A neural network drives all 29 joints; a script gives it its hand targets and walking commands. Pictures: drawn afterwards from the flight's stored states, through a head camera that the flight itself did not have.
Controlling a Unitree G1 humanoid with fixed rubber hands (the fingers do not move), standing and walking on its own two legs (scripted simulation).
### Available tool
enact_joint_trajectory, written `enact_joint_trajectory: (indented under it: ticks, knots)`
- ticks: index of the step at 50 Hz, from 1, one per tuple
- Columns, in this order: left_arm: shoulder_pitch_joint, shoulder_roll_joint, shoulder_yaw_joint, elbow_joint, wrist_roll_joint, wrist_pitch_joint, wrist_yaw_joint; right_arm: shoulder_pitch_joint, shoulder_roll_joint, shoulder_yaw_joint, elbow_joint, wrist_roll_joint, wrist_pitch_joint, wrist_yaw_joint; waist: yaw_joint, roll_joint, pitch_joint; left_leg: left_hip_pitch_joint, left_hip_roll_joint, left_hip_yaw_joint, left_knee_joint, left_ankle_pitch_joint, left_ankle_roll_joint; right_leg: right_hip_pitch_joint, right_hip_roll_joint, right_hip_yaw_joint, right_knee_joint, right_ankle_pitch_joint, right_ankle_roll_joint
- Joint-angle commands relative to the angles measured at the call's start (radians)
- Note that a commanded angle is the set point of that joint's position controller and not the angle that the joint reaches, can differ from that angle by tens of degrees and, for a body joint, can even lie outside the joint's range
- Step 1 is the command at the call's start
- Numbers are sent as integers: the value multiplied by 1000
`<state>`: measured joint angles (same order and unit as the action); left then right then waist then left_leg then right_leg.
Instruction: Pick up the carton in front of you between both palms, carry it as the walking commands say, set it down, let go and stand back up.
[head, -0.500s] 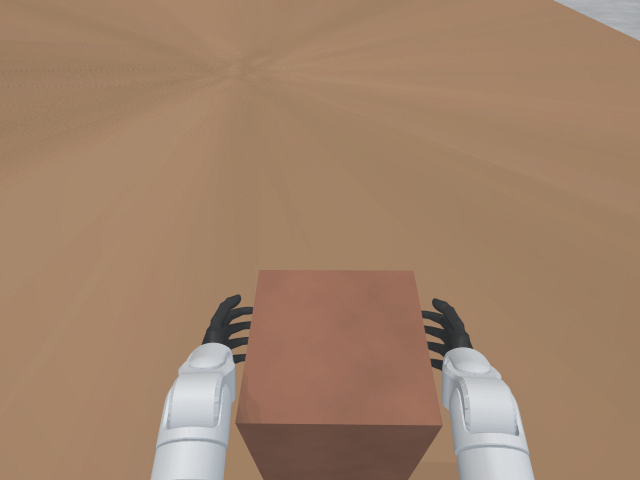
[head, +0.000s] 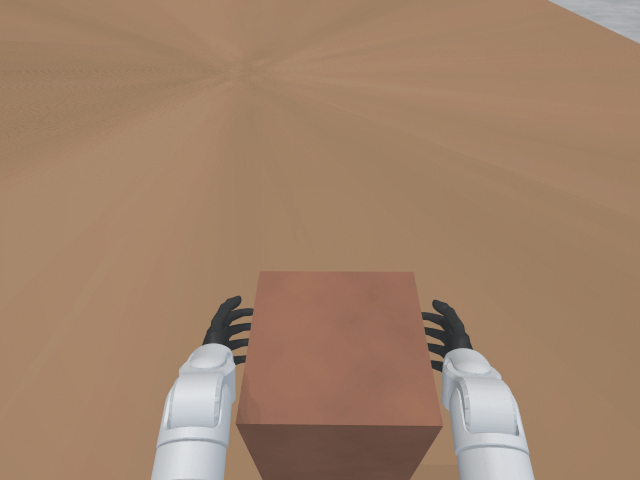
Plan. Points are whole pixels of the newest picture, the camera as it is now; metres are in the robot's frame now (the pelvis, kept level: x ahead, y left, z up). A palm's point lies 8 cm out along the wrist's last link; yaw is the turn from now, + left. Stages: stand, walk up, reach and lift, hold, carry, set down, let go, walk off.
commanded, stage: carry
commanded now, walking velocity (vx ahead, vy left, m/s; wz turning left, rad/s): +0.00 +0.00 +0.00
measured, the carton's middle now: (335, 382) +0.29 +0.00 -0.04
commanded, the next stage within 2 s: hold in 0.06 s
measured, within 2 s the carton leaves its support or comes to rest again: neither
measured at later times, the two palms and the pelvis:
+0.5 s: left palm (200, 372) +0.26 +0.16 +0.05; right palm (441, 351) +0.29 -0.13 +0.04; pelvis -0.02 -0.02 +0.01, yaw +8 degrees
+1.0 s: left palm (233, 399) +0.31 +0.16 -0.14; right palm (412, 390) +0.34 -0.13 -0.15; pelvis -0.05 -0.04 -0.07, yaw +11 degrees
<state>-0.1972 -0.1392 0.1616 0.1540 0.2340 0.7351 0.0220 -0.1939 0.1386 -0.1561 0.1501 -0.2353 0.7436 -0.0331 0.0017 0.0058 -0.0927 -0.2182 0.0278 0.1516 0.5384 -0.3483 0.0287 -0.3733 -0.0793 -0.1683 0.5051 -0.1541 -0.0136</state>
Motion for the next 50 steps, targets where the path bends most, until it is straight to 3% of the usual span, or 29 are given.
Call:
enact_joint_trajectory:
  ticks: [1, 3, 4, 5, 8, 9, 12, 20, 23, 26, 31, 35, 38, 44, 47, 50]
  knots:
    - [-426, -890, -553, -61, -249, -35, -225, -445, 893, 554, -75, 256, -41, 231, 0, -2, -229, -17, 125, -114, -108, 216, 8, 179, -88, 108, -37, 160, -11]
    - [-426, -890, -553, -62, -249, -34, -225, -444, 893, 554, -75, 256, -41, 231, 0, -1, -229, -17, 125, -114, -108, 219, 9, 178, -88, 108, -36, 160, -10]
    - [-355, -925, -515, -27, -237, -41, -234, -362, 907, 532, -88, 259, -40, 238, 15, 70, -118, -50, -62, -275, -192, 475, 7, 472, 171, 242, -44, 308, -19]
    - [-360, -885, -514, -42, -218, -64, -225, -367, 873, 535, -133, 252, -53, 230, 10, 78, -166, 1, -52, -280, -190, 506, -3, 529, 166, 244, -64, 292, -22]
    - [-378, -889, -494, -24, -204, -83, -216, -398, 875, 547, -111, 243, -63, 231, 16, 45, -141, 25, -63, -281, -201, 529, -9, 531, 169, 247, -78, 354, -9]
    - [-357, -883, -485, -5, -190, -85, -213, -416, 863, 547, -126, 242, -68, 236, 14, 45, -145, 95, -72, -272, -207, 503, -12, 470, 173, 242, -90, 327, 2]
    - [-409, -904, -495, -4, -205, -92, -219, -425, 878, 547, -93, 238, -75, 233, 9, 30, -145, 66, -73, -272, -214, 468, -25, 506, 185, 233, -104, 277, 1]
    - [-547, -904, -456, 84, -198, -97, -263, -501, 920, 467, 21, 191, -75, 240, -20, 24, -45, -59, -77, -261, -249, 154, -10, 505, 175, 224, -118, 69, -6]
    - [-673, -891, -372, 204, -152, -131, -289, -623, 949, 396, 119, 163, -92, 250, -18, 13, -7, -127, -77, -251, -241, -35, 16, 483, 163, 226, -103, -80, 7]
    - [-809, -871, -248, 364, -78, -186, -309, -759, 977, 297, 273, 125, -122, 255, -6, -9, 2, -205, -84, -235, -191, -130, 38, 454, 150, 239, -78, -193, 25]
    - [-852, -766, 11, 550, 80, -263, -284, -833, 893, 86, 454, -3, -187, 217, 21, -25, 18, -301, -97, -222, -73, -105, 40, 336, 133, 272, -35, -250, 34]
    - [-814, -656, 110, 587, 149, -330, -257, -773, 746, -52, 478, -96, -279, 179, -11, -25, -30, -399, -116, -217, 25, -23, 28, 200, 144, 261, 43, -125, 27]
    - [-806, -653, 84, 584, 131, -417, -252, -760, 716, -47, 456, -110, -381, 158, -28, -16, -136, -496, -133, -215, 99, 45, 14, 139, 155, 254, 126, 18, 20]
    - [-884, -764, -128, 546, 10, -603, -237, -845, 821, 149, 430, -36, -577, 143, -35, 5, -504, -715, -176, -209, 260, 146, -15, 60, 179, 246, 342, 251, 29]
    - [-909, -805, -257, 491, -50, -647, -216, -880, 862, 282, 372, 30, -621, 139, -31, 8, -761, -799, -187, -202, 353, 206, -33, 50, 185, 245, 453, 342, 34]
    - [-910, -829, -342, 442, -92, -647, -191, -898, 862, 373, 316, 83, -623, 142, -32, 4, -954, -852, -192, -201, 442, 236, -44, -17, 192, 235, 547, 353, 36]
